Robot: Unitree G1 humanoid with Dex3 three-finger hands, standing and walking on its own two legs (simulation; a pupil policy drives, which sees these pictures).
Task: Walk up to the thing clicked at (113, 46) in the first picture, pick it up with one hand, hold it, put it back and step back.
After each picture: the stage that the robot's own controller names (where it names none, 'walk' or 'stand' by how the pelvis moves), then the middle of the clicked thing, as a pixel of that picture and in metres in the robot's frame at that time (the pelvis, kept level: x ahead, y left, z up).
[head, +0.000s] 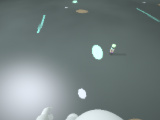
stand; (112, 50) +1.42 -0.42 -0.65
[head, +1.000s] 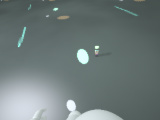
walk; (96, 51) +1.33 +0.02 -0.62
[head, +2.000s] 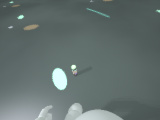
walk; (74, 71) +0.79 +0.34 -0.65
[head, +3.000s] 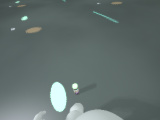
walk; (76, 89) +0.48 +0.25 -0.65
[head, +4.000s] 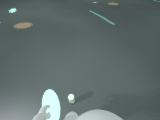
stand; (71, 99) +0.32 +0.20 -0.64
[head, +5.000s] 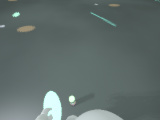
stand; (72, 101) +0.32 +0.20 -0.66
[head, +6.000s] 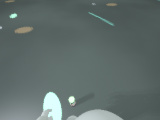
stand; (72, 102) +0.31 +0.21 -0.66
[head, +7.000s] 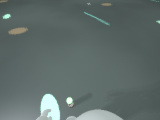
stand; (70, 103) +0.30 +0.23 -0.66
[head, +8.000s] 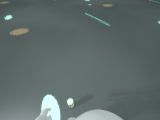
stand; (71, 104) +0.29 +0.22 -0.66
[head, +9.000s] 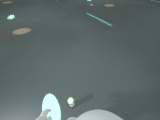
stand; (71, 103) +0.30 +0.22 -0.66
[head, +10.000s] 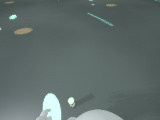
stand; (72, 103) +0.30 +0.21 -0.66
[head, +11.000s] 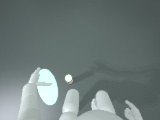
go down; (69, 80) +0.36 +0.19 -0.49
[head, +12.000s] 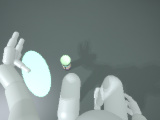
go down; (66, 64) +0.42 +0.19 -0.25
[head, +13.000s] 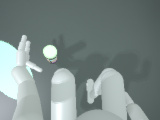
close in; (51, 56) +0.41 +0.22 -0.19
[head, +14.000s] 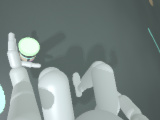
close; (28, 53) +0.41 +0.24 -0.16
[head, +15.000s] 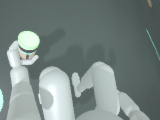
lift; (27, 50) +0.41 +0.25 -0.16
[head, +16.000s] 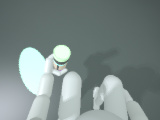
lift; (60, 62) +0.35 +0.22 -0.02
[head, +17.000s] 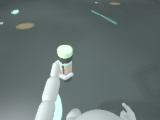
hold; (65, 66) +0.33 +0.17 +0.13
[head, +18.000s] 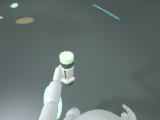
hold; (67, 70) +0.32 +0.16 +0.07
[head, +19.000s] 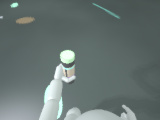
hold; (68, 69) +0.33 +0.16 +0.07
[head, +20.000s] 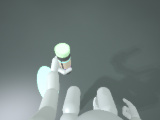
crouch; (65, 61) +0.39 +0.17 +0.01
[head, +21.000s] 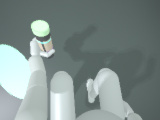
lower; (45, 43) +0.48 +0.23 -0.08
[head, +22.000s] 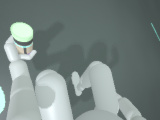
lower; (24, 45) +0.46 +0.24 -0.16
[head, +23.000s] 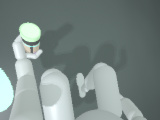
lower; (31, 44) +0.45 +0.25 -0.14
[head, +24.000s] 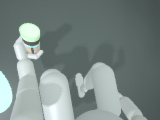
lower; (32, 45) +0.45 +0.24 -0.15
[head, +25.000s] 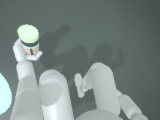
rest; (31, 46) +0.45 +0.24 -0.15
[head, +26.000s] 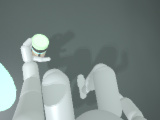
open; (39, 51) +0.43 +0.22 -0.17
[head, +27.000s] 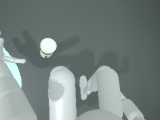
stand; (46, 51) +0.41 +0.22 -0.19
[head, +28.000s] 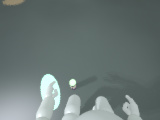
stand; (73, 85) +0.37 +0.17 -0.52
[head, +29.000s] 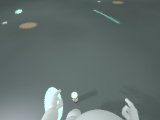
stand; (75, 98) +0.35 +0.17 -0.60
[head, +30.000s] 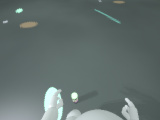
stand; (75, 98) +0.34 +0.17 -0.60
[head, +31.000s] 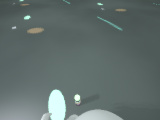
stand; (77, 100) +0.37 +0.16 -0.65
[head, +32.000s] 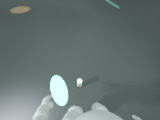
walk; (79, 83) +0.44 +0.10 -0.64
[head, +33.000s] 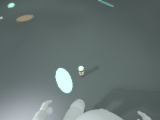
walk; (81, 72) +0.65 +0.18 -0.64
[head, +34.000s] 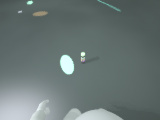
stand; (82, 58) +0.98 +0.19 -0.63
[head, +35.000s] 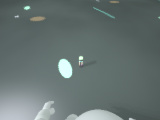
stand; (80, 62) +1.00 +0.18 -0.65
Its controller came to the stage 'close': yes
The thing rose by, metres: 0.72
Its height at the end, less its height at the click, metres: +0.00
